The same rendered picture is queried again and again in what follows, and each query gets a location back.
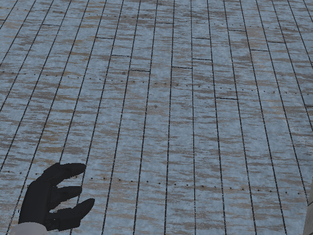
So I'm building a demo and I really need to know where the robot left forearm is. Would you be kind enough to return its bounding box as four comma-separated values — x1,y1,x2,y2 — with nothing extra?
9,222,47,235

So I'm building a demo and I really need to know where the robot left hand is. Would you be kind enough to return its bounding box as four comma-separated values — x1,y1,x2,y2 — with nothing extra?
18,163,95,232

